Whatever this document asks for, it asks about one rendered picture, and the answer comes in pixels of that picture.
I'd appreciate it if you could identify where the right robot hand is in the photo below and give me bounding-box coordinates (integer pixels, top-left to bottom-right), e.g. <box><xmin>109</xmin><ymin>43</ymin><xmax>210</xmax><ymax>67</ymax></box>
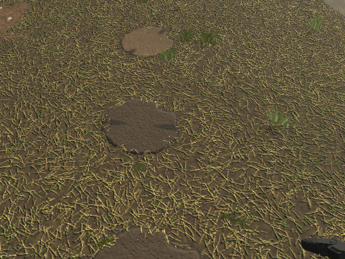
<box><xmin>301</xmin><ymin>237</ymin><xmax>345</xmax><ymax>259</ymax></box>

